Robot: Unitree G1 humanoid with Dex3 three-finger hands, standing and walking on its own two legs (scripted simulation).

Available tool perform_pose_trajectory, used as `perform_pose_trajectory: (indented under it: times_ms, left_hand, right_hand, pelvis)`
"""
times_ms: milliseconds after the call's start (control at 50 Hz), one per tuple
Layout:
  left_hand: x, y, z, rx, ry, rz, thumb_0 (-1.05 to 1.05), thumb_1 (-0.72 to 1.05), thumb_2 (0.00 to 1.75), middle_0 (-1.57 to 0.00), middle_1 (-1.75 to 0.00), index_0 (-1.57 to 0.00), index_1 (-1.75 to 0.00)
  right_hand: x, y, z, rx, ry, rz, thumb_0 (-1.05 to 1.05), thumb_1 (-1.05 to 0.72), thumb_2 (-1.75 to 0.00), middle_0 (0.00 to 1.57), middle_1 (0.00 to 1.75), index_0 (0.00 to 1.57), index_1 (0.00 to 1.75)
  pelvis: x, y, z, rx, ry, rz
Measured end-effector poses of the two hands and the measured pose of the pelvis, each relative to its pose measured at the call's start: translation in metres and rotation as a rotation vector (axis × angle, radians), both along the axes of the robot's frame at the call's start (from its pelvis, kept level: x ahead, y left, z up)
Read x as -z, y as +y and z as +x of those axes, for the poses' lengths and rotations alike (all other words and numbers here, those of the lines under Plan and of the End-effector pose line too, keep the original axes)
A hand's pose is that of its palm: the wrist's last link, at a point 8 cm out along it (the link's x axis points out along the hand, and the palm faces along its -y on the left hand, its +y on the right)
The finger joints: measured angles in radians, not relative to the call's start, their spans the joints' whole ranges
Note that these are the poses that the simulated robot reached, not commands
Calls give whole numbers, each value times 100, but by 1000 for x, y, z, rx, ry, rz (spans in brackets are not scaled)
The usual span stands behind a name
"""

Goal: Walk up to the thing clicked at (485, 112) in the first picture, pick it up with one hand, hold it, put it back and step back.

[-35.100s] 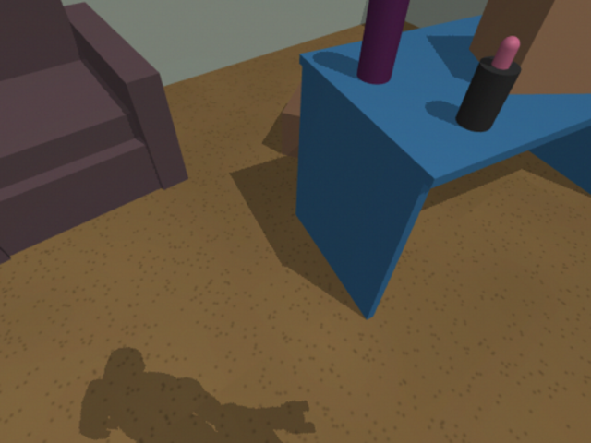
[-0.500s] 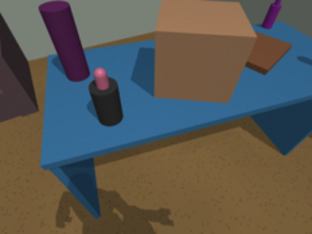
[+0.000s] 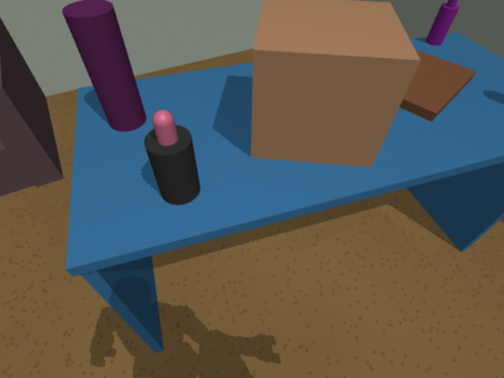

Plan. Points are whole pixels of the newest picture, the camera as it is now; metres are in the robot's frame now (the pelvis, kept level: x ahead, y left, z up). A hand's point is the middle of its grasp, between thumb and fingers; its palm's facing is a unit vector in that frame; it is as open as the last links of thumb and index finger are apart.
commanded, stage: stand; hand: left
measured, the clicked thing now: (172, 155) +0.50 +0.15 +0.06
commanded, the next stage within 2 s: step back in 0.24 s
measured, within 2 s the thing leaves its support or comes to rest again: neither
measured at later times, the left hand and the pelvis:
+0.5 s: hand out of the picture +0.07 +0.29 -0.17, palm faces -0.01 -0.92 -0.38, open 7.4 cm; pelvis -0.04 +0.02 -0.02, yaw +0 degrees
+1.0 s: hand out of the picture +0.00 +0.30 -0.18, palm faces -0.10 -0.91 -0.39, open 7.4 cm; pelvis -0.13 +0.04 -0.03, yaw -5 degrees
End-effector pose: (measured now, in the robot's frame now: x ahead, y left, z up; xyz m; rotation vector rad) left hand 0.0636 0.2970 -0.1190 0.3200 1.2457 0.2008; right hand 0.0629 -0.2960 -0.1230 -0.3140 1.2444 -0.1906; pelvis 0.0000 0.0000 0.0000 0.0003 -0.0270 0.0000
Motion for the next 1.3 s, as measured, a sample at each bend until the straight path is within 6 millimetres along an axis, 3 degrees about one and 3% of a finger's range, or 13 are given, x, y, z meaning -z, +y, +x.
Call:
perform_pose_trajectory:
  times_ms: [260,440,540,600,660,740,840,1000,1100,1200,1300]
  left_hand:
    - [1,0,4,-7,-5,-5,0,90,90,-20,-30,-20,-30]
    - [7,23,3,-16,-49,29,0,90,90,-21,-30,-20,-30]
    - [19,47,8,33,-78,38,0,90,90,-21,-30,-20,-30]
    - [31,62,15,39,-116,27,0,90,90,-21,-30,-20,-30]
    - [31,67,13,38,-118,25,0,90,90,-20,-30,-20,-30]
    - [28,66,-4,51,-89,8,0,90,90,-20,-30,-20,-30]
    - [26,62,-33,80,-34,6,0,90,90,-20,-30,-20,-30]
    - [21,47,-69,102,-50,46,0,90,90,-20,-30,-20,-30]
    - [2,34,-98,92,-78,46,0,90,90,-21,-30,-20,-30]
    - [-11,33,-114,82,-124,58,0,90,90,-21,-30,-21,-30]
    - [-9,41,-130,75,-184,59,0,90,90,-21,-30,-21,-30]
  right_hand:
    - [-1,0,5,0,-3,-3,0,-90,-89,20,30,20,30]
    - [3,-8,0,5,-5,-52,0,-90,-89,20,30,20,30]
    - [0,2,-24,16,-11,-92,0,-90,-89,20,30,20,30]
    - [3,12,-49,7,18,-131,0,-90,-89,20,30,20,30]
    - [-2,27,-76,15,69,-123,0,-90,-89,20,30,20,30]
    - [-9,38,-98,38,83,-118,0,-90,-89,20,30,20,30]
    - [-7,42,-106,54,20,-105,0,-90,-89,20,30,20,30]
    - [15,23,-117,50,-75,-63,0,-90,-89,20,30,20,30]
    - [15,15,-128,59,-89,-40,0,-90,-89,20,30,20,30]
    - [12,11,-150,25,-77,-51,0,-90,-89,20,30,20,30]
    - [13,16,-179,-18,-28,-75,0,-90,-89,20,30,20,30]
  pelvis:
    - [1,1,2,-1,5,-1]
    - [13,12,-28,-5,4,-4]
    - [23,34,-46,-7,15,-1]
    - [34,49,-57,-10,13,-4]
    - [28,53,-67,-8,5,-14]
    - [19,57,-77,12,13,-21]
    - [17,58,-93,42,10,-22]
    - [31,42,-127,84,-7,-8]
    - [23,34,-149,75,-13,15]
    - [18,35,-171,54,7,26]
    - [22,41,-199,14,12,19]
